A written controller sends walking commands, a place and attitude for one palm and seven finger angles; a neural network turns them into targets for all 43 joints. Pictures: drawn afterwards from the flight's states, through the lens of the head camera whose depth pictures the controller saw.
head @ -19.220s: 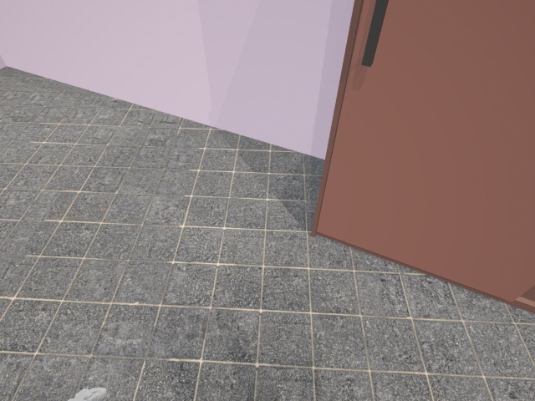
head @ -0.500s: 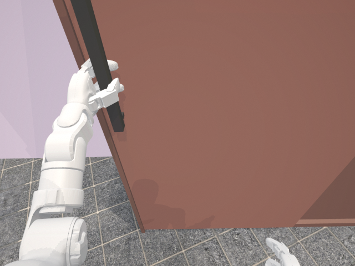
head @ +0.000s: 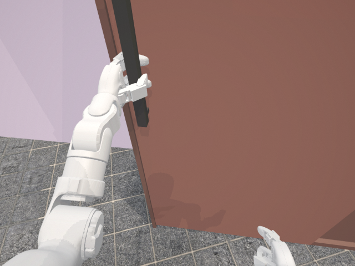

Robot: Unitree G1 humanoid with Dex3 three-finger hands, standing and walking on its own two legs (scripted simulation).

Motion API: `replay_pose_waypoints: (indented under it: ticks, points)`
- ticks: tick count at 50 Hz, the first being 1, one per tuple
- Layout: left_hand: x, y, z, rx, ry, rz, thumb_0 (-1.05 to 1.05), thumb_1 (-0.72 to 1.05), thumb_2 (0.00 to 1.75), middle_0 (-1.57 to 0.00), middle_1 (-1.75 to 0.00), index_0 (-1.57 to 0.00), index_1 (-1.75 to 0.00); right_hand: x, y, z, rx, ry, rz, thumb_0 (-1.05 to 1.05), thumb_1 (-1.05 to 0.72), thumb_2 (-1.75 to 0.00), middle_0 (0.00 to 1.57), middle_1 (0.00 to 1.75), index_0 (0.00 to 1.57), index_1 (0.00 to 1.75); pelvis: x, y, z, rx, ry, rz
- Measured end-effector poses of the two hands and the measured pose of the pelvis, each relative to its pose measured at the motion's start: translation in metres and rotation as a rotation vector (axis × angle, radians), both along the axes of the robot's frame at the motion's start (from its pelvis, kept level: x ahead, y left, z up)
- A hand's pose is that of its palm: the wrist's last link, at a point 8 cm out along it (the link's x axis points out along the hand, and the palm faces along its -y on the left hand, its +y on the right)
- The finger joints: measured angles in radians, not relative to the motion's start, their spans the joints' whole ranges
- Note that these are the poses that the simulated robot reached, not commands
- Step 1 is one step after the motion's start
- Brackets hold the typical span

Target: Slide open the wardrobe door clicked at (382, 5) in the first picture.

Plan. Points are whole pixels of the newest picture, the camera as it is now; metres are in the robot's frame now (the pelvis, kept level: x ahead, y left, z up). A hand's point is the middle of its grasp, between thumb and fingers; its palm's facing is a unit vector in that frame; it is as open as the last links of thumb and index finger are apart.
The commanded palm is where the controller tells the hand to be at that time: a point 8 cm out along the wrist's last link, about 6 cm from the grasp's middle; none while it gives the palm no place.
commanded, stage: tug the door sideways, standing still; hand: left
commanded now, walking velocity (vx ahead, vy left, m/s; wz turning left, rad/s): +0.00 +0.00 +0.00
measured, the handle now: (135, 62) +0.46 +0.15 +0.26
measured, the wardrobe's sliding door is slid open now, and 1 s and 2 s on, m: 0.00 0.00 0.10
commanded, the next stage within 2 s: step sideways, sliding the door along in 0.48 s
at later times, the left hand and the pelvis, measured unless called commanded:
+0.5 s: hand (143, 88) +0.40 +0.12 +0.23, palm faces +0.06 -1.00 -0.05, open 6.1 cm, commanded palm +0.38 +0.11 +0.23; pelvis -0.03 +0.01 +0.00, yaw +1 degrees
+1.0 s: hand (147, 89) +0.42 +0.11 +0.21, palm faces +0.27 -0.96 -0.10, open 6.4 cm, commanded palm +0.39 +0.09 +0.23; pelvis -0.01 -0.07 -0.02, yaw +2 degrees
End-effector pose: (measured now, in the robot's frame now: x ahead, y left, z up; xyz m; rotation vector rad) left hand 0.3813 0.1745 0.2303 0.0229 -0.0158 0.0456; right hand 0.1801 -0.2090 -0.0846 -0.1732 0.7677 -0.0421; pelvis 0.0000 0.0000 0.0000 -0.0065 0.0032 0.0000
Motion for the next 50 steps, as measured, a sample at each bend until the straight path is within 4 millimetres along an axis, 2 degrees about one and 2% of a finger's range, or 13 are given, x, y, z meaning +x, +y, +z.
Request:
replay_pose_waypoints:
  ticks: [6, 15, 22, 30, 36, 44, 47, 50]
  points:
    - [-0.001, -0.002, 0.001, 0.017, 0.004, 0.013, 0.0, 0.72, 0.82, -0.32, -1.4, -0.27, -1.4, -0.021, 0.005, -0.008, 0.004, 0.042, 0.012, 0.01, -0.9, -0.9, 0.2, 0.3, 0.2, 0.3, -0.009, 0.002, 0.0, 0.0, -0.006, 0.01]
    - [-0.002, -0.003, 0.001, 0.026, 0.003, 0.015, 0.0, 0.74, 0.81, -0.31, -1.4, -0.23, -1.4, -0.057, 0.001, -0.021, -0.015, 0.11, -0.001, 0.01, -0.9, -0.9, 0.2, 0.3, 0.2, 0.3, -0.02, 0.005, -0.001, -0.001, -0.006, 0.018]
    - [-0.002, -0.002, 0.0, 0.03, 0.0, 0.012, -0.01, 0.74, 0.81, -0.31, -1.4, -0.23, -1.4, -0.072, -0.004, -0.023, -0.027, 0.118, -0.016, 0.01, -0.9, -0.9, 0.2, 0.3, 0.2, 0.3, -0.025, 0.008, -0.001, 0.0, -0.005, 0.019]
    - [-0.001, -0.002, 0.0, 0.03, -0.002, 0.009, -0.01, 0.74, 0.81, -0.32, -1.4, -0.23, -1.4, -0.072, -0.004, -0.021, -0.025, 0.092, -0.014, 0.01, -0.9, -0.9, 0.2, 0.3, 0.2, 0.3, -0.027, 0.007, -0.001, 0.001, -0.003, 0.019]
    - [0.004, -0.001, -0.008, 0.102, -0.156, 0.033, -0.03, 0.69, 0.82, -0.38, -1.4, -0.25, -1.4, -0.067, -0.013, -0.022, -0.027, 0.05, -0.074, 0.01, -0.9, -0.9, 0.21, 0.3, 0.2, 0.3, -0.029, 0.0, -0.007, 0.022, 0.014, -0.03]
    - [0.005, -0.008, -0.014, 0.079, -0.251, 0.127, -0.02, 0.72, 0.84, -0.44, -1.4, -0.22, -1.4, -0.069, -0.044, -0.037, -0.023, 0.166, -0.055, 0.01, -0.9, -0.9, 0.21, 0.3, 0.2, 0.3, -0.019, -0.037, -0.007, -0.01, -0.015, -0.017]
    - [0.005, -0.01, -0.016, 0.112, -0.272, 0.167, -0.03, 0.71, 0.84, -0.44, -1.4, -0.2, -1.39, -0.059, -0.061, -0.046, -0.02, 0.181, -0.027, 0.01, -0.9, -0.9, 0.21, 0.3, 0.2, 0.3, -0.013, -0.057, -0.016, -0.007, -0.025, -0.004]
    - [0.005, -0.013, -0.016, 0.128, -0.282, 0.209, -0.04, 0.7, 0.84, -0.45, -1.4, -0.19, -1.35, -0.04, -0.078, -0.051, -0.031, 0.187, -0.013, 0.01, -0.9, -0.9, 0.21, 0.3, 0.2, 0.3, -0.007, -0.072, -0.02, -0.023, -0.021, 0.037]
